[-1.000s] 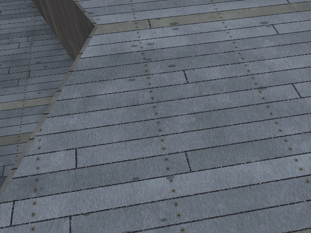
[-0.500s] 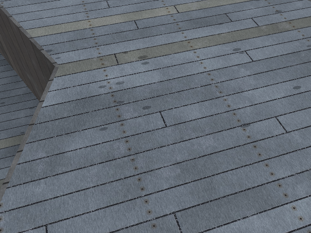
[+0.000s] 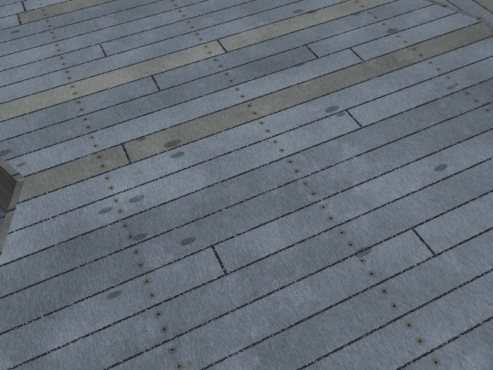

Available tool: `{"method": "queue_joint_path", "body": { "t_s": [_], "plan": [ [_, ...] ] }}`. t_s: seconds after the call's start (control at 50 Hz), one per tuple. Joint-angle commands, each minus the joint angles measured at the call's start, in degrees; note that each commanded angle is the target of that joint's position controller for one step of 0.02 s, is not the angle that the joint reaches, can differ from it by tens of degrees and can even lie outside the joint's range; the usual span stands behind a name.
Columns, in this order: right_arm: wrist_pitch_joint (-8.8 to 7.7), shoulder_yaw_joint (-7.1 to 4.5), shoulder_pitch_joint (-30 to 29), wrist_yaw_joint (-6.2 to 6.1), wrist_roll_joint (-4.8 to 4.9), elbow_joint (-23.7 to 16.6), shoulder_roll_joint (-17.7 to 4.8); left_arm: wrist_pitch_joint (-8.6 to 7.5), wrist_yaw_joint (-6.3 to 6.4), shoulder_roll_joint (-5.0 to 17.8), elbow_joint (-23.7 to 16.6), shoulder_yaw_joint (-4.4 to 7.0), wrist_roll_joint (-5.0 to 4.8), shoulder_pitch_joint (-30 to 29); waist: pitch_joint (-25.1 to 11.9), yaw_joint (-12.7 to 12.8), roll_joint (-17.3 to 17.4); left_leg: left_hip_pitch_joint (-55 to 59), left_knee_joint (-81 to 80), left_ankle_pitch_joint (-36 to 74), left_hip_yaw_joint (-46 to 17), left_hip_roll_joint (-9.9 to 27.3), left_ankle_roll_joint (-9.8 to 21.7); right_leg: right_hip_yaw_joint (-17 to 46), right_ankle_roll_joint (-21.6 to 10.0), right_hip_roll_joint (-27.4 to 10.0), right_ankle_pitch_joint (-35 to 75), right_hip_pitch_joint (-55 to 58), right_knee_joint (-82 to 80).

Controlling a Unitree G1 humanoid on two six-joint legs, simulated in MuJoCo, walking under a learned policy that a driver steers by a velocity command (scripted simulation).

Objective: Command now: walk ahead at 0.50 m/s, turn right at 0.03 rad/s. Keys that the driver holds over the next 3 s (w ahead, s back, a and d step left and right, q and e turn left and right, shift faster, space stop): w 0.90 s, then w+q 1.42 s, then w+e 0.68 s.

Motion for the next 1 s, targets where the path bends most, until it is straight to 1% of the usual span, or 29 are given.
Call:
{"method": "queue_joint_path", "body": {
  "t_s": [0.02, 0.04, 0.06, 0.08, 0.14, 0.2, 0.26, 0.32, 0.38, 0.42, 0.44, 0.46, 0.48, 0.5, 0.52, 0.54, 0.56, 0.58, 0.6, 0.62, 0.66, 0.72, 0.76, 0.82, 0.86, 0.92, 0.96, 0.98, 1.0],
  "plan": [
    [-0.78, -1.84, -1.7, -0.01, -0.34, -5.3, -7.6, 0.56, 0.58, 9.8, 2.7, 3.31, -1.64, 15.5, -6.8, 6.6, -4.9, -31.5, 24.5, 3.5, -4.6, 2.7, 2.2, 30.3, -10.1, -20.4, -7.4, 30.4, -16.4],
    [-0.93, -1.5, -3.1, 0.28, -0.12, -5.3, -6.3, 0.17, 0.32, 7.2, 2.7, 2.67, -1.41, 12.9, -3.9, 5.1, -3.4, -29.3, 21.6, 7.0, -4.4, 4.5, 2.0, 24.7, -8.6, -17.6, -1.8, 24.6, -18.5],
    [-0.38, -1.51, -3.3, 0.51, -0.71, -5.0, -5.8, -0.23, 0.45, 6.1, 3.0, 2.36, -1.57, 11.9, -2.3, 3.7, -4.1, -27.0, 19.1, 8.5, -4.0, 5.6, 1.4, 20.4, -7.1, -15.3, 1.5, 20.8, -19.9],
    [0.36, -1.28, -2.0, 0.87, -1.4, -4.4, -4.9, -0.56, 0.63, 5.2, 3.7, 2.08, -1.74, 11.5, -2.0, 2.3, -4.9, -24.5, 17.6, 9.5, -3.6, 6.2, 0.5, 17.3, -6.2, -13.5, 3.7, 18.1, -21.2],
    [1.56, -1.27, -4.1, 1.71, -1.82, -4.9, -4.1, -1.75, 0.66, 6.3, 5.9, 2.41, -2.3, 14.6, -1.5, 1.5, -3.9, -25.4, 15.2, 12.7, -2.1, 6.6, -1.1, 13.7, -7.2, -12.5, 9.1, 17.1, -23.6],
    [1.86, -1.16, -11.3, 1.93, -1.76, -7.2, -4.0, -1.76, 0.65, 6.5, 7.7, 2.5, -2.35, 17.6, 1.1, 2.7, -3.3, -30.8, 9.7, 18.5, -1.1, 7.9, -2.5, 11.3, -7.5, -11.7, 9.4, 18.3, -25.8],
    [1.63, -0.6, -17.6, 1.97, -1.38, -9.1, -3.3, -1.58, 0.55, 6.3, 9.1, 2.33, -2.27, 19.9, 2.2, 4.0, -3.2, -31.2, 1.1, 23.6, 0.3, 7.4, -2.9, 8.7, -6.9, -10.5, 12.9, 19.5, -25.8],
    [1.41, -0.02, -22.8, 1.84, -1.13, -10.7, -2.9, -1.56, 0.7, 6.7, 10.8, 2.32, -2.05, 22.9, 2.8, 5.6, -3.5, -29.7, -5.9, 26.5, 2.0, 6.0, -2.2, 7.1, -6.5, -10.7, 17.2, 22.3, -25.0],
    [1.09, -0.01, -26.0, 1.61, -1.1, -12.2, -3.6, -1.25, 1.14, 7.1, 12.4, 2.35, -1.59, 25.0, 3.5, 6.2, -3.8, -29.6, -10.0, 24.9, 2.3, 5.0, -0.4, 7.1, -6.3, -12.5, 21.2, 27.5, -23.1],
    [0.69, -0.24, -25.4, 1.41, -1.12, -12.4, -4.3, -1.04, 1.5, 7.7, 13.0, 2.52, -1.34, 24.4, 3.3, 5.1, -3.9, -27.3, -12.3, 21.2, 2.7, 3.9, 1.3, 6.7, -5.7, -13.6, 27.6, 30.1, -20.1],
    [0.43, -0.5, -23.2, 1.16, -1.14, -11.8, -4.7, -1.0, 1.64, 8.1, 13.1, 2.61, -1.27, 23.4, 2.1, 3.8, -4.2, -23.3, -13.5, 18.9, 3.4, 2.5, 2.4, 6.0, -5.0, -13.5, 35.0, 30.5, -16.8],
    [0.11, -1.0, -18.2, 0.74, -1.24, -10.3, -5.4, -0.88, 1.7, 8.6, 13.2, 2.76, -1.19, 22.6, -0.5, 1.6, -4.4, -16.8, -14.8, 17.1, 4.1, 0.6, 3.5, 5.2, -4.2, -13.0, 42.5, 30.4, -10.8],
    [-0.43, -1.7, -8.9, 0.22, -1.61, -7.1, -6.4, -0.62, 1.64, 8.5, 13.2, 2.68, -1.38, 21.6, -5.3, -2.4, -2.8, -5.6, -18.5, 19.2, 4.9, -0.9, 4.9, 3.2, -3.1, -10.8, 43.7, 27.8, -0.1],
    [-0.95, -2.91, 1.7, -0.49, -2.89, -4.3, -10.1, -0.71, 1.55, 7.0, 12.0, 2.07, -1.82, 21.6, -11.9, -6.0, 0.7, 10.0, -19.0, 16.4, -4.0, 7.4, 7.7, 1.5, -2.0, -8.2, 29.2, 16.9, 15.2],
    [-0.78, -4.73, 6.2, -0.59, -3.46, -3.6, -17.0, -0.75, 0.87, 0.7, 10.8, 0.88, -3.85, 28.4, -19.4, -3.4, 14.6, 26.4, -24.3, 11.1, -33.0, 24.9, 15.8, -1.1, 0.9, 3.0, -9.6, -4.4, 38.2],
    [-0.02, -4.29, 1.8, -0.08, -0.88, -4.0, -14.1, -0.68, 1.08, 6.4, 11.5, 2.4, -2.1, 25.1, -17.6, -2.8, 7.5, 22.5, -29.9, 9.5, -40.0, 24.0, 15.7, 7.8, -0.1, 2.9, -20.0, -10.3, 44.0],
    [0.03, -3.44, -4.9, 0.01, -0.3, -5.0, -11.1, -0.75, 0.93, 6.7, 9.9, 2.78, -1.98, 20.4, -8.2, -0.1, 4.6, 14.1, -30.3, 9.2, -29.6, 22.1, 13.9, 8.2, -0.6, -0.7, -15.1, -12.8, 43.8],
    [-0.36, -2.47, -8.1, 0.28, -0.52, -5.3, -7.3, -1.03, 0.68, 5.7, 9.4, 2.52, -2.01, 17.8, -4.1, 1.0, 1.6, 7.1, -32.5, 13.9, -23.6, 19.6, 12.4, 7.9, -0.6, -2.8, -11.1, -11.3, 40.4],
    [-0.8, -1.95, -9.1, 0.21, -0.56, -4.7, -5.6, -0.6, 0.54, 4.6, 9.6, 2.51, -1.69, 17.2, -1.8, 2.6, 2.0, 2.5, -33.9, 17.9, -18.5, 16.8, 10.4, 7.6, -0.3, -4.3, -9.3, -8.9, 37.1],
    [-1.14, -1.46, -9.4, 0.03, -0.38, -3.9, -4.1, 0.22, 0.27, 3.7, 9.9, 2.32, -0.84, 18.3, -1.1, 4.2, 3.3, -1.0, -35.1, 20.8, -14.5, 14.7, 8.9, 7.3, 0.4, -5.2, -8.3, -5.9, 34.5],
    [-2.07, -1.37, -6.8, 0.01, -0.35, -2.4, -4.2, 1.36, -0.36, 2.4, 10.2, 2.16, -0.45, 18.5, -1.6, 4.9, 3.4, -2.5, -36.1, 26.1, -11.4, 13.5, 8.9, 6.1, 1.4, -5.2, -7.1, -4.1, 32.7],
    [-2.59, -1.72, -3.6, -0.01, -0.05, -0.7, -6.0, 2.1, -0.85, 2.3, 8.2, 2.11, -0.42, 12.4, 0.6, 4.5, 2.9, -1.9, -38.9, 26.3, -8.5, 12.9, 9.5, 4.6, 3.0, -6.8, -2.2, -9.5, 27.6],
    [-2.45, -1.52, -1.6, -0.02, -0.04, 0.1, -5.6, 2.17, -0.96, 2.5, 6.5, 2.01, -0.61, 7.2, 2.0, 3.4, 2.8, -0.4, -39.8, 27.2, -7.2, 12.1, 9.2, 3.7, 3.9, -7.4, 1.7, -12.9, 22.2],
    [-2.36, -1.3, 0.7, -0.05, -0.09, 1.0, -5.4, 1.9, -1.09, 1.6, 4.4, 1.43, -1.06, 0.9, 2.9, 1.8, 2.9, 1.3, -39.7, 30.8, -4.8, 11.0, 8.4, 2.1, 4.4, -6.6, 6.4, -12.5, 12.7],
    [-2.37, -1.28, 2.7, -0.21, -0.2, 1.8, -5.6, 1.77, -1.05, 1.3, 3.4, 1.11, -1.24, -2.4, 3.0, 0.8, 3.2, 3.6, -39.1, 33.5, -3.9, 11.2, 8.3, 1.0, 4.1, -5.6, 8.2, -11.5, 8.1],
    [-2.04, -1.18, 5.5, -0.61, -0.59, 3.2, -5.5, 1.46, -0.85, 2.0, 1.8, 1.12, -1.22, -6.4, 3.7, -0.4, 3.3, 8.4, -36.9, 37.9, -4.4, 12.7, 8.5, 0.6, 3.0, -4.5, 7.1, -11.5, 4.1],
    [-1.71, -1.39, 5.2, -0.99, -0.9, 3.5, -6.3, 0.97, -0.72, 2.8, 0.9, 1.38, -1.23, -6.7, 3.8, 0.3, 3.5, 11.2, -34.0, 42.9, -5.9, 14.0, 8.5, 1.2, 2.0, -3.8, 3.7, -10.6, 2.0],
    [-1.57, -1.56, 4.2, -1.14, -1.05, 3.4, -6.8, 0.59, -0.59, 3.2, 1.0, 1.57, -1.32, -5.3, 3.2, 1.3, 3.7, 11.7, -31.7, 46.9, -6.1, 14.2, 8.1, 1.2, 1.4, -3.0, 1.4, -8.0, 0.6],
    [-1.5, -1.73, 2.7, -1.21, -1.11, 3.1, -7.4, 0.15, -0.3, 3.9, 1.9, 1.95, -1.34, -1.7, 1.6, 3.2, 3.9, 11.1, -27.7, 53.2, -6.0, 13.8, 7.3, 0.8, 0.7, -1.5, -0.8, -2.4, -1.1]
  ]
}}
Next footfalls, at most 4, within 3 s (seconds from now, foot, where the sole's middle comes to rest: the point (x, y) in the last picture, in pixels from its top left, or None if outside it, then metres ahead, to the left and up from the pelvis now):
0.50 left None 0.43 0.11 -0.76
1.04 right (278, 277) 0.72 -0.08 -0.76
1.58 left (196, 218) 0.95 0.16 -0.76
2.14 right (188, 137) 1.32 0.20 -0.76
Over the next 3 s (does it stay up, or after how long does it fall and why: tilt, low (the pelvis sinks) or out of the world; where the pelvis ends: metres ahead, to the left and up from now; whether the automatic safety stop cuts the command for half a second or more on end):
stays up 1.40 0.47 0.02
